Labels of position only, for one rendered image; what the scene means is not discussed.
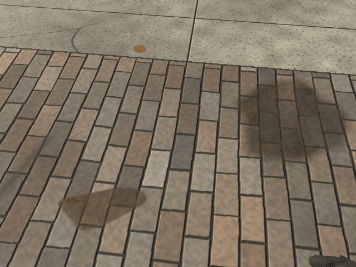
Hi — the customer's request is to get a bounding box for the right robot hand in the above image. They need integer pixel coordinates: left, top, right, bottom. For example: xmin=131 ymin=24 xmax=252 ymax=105
xmin=309 ymin=255 xmax=356 ymax=267

